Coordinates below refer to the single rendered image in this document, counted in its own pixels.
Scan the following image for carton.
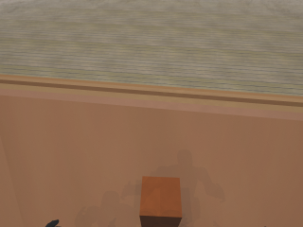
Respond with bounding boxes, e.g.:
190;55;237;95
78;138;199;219
139;176;183;227

